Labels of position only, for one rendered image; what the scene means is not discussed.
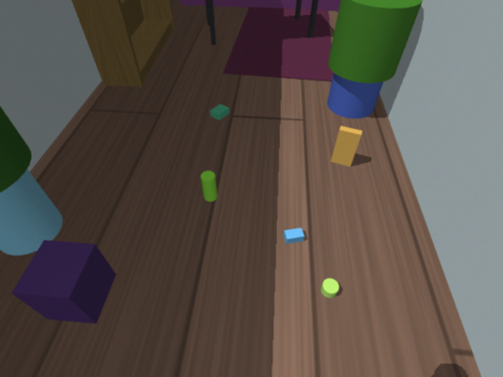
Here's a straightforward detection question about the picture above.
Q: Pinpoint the bookshelf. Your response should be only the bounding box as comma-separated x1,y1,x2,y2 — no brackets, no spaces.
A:
72,0,175,87

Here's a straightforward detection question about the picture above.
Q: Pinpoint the potted plant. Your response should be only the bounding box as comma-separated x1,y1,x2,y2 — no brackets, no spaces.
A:
0,106,63,255
327,0,423,119

